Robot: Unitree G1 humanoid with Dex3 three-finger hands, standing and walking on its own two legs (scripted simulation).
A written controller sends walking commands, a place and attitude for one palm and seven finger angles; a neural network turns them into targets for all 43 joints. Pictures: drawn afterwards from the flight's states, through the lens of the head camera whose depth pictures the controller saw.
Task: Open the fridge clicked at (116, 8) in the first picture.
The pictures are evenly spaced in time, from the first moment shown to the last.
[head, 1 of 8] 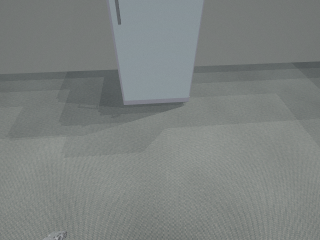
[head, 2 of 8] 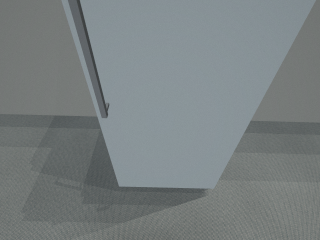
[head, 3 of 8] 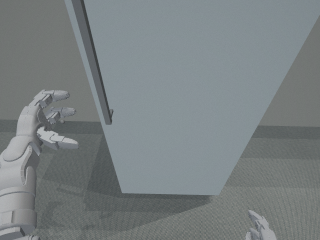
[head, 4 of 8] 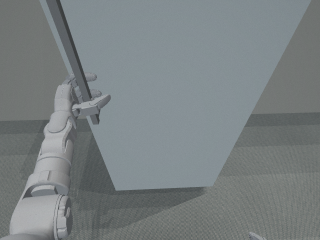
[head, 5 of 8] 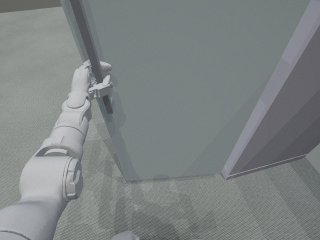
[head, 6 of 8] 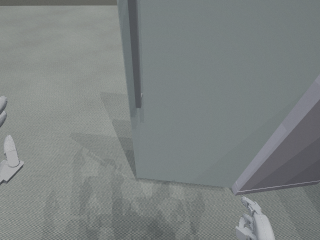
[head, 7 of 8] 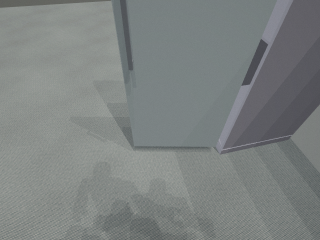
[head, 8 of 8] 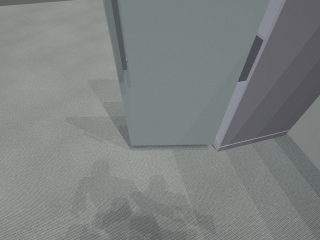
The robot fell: no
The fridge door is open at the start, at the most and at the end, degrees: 0 80 76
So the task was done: yes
